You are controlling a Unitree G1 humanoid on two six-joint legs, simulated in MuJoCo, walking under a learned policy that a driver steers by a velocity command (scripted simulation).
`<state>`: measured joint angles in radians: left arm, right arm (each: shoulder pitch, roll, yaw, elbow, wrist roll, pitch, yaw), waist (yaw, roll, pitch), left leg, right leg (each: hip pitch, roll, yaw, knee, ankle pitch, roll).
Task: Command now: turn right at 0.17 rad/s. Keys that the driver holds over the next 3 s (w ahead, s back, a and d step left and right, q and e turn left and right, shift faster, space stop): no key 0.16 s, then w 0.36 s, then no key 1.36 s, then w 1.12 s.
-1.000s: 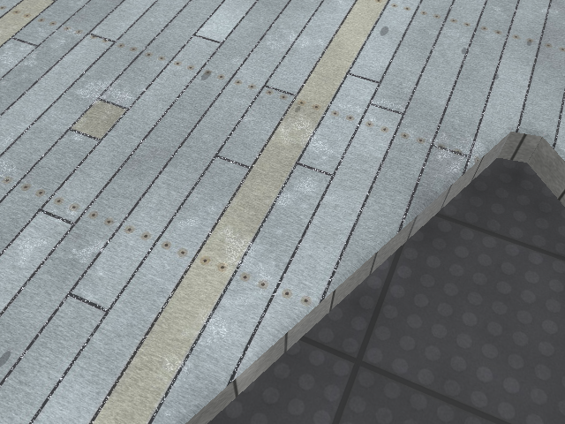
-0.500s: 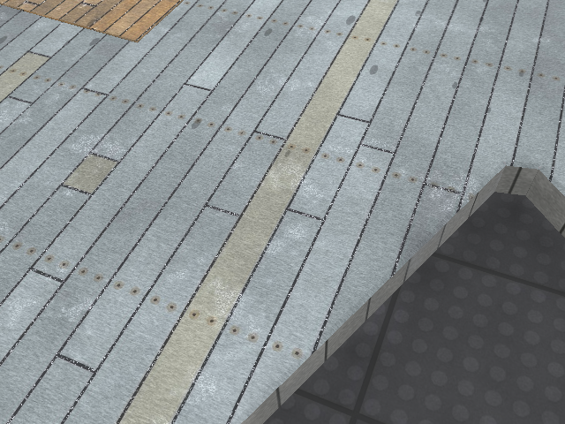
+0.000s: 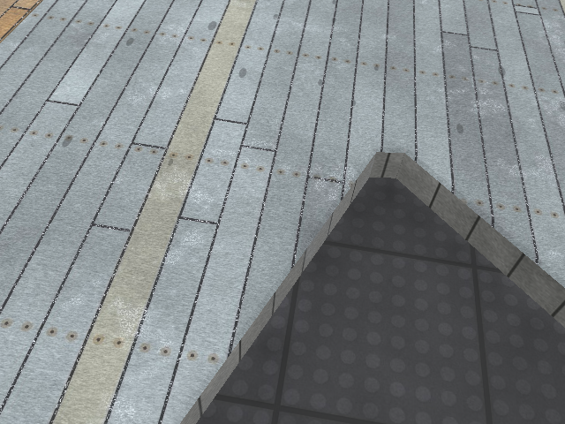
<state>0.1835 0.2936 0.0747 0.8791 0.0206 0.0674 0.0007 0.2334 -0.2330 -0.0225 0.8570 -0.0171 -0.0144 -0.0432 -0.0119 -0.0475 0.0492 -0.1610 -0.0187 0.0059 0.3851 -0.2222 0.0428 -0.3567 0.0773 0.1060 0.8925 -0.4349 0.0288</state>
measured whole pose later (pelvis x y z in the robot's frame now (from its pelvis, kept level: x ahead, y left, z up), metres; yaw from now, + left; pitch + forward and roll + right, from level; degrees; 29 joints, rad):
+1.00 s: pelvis +0.18 +0.02 -0.02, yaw +0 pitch -2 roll -1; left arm 0.15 0.17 0.00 1.02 0.02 -0.03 0.02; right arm 0.34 -0.15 0.01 1.07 0.00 -0.03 -0.04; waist -0.02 0.02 0.07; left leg -0.09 -0.02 0.04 0.57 -0.47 0.05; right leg -0.31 0.04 -0.08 0.52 -0.18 -0.06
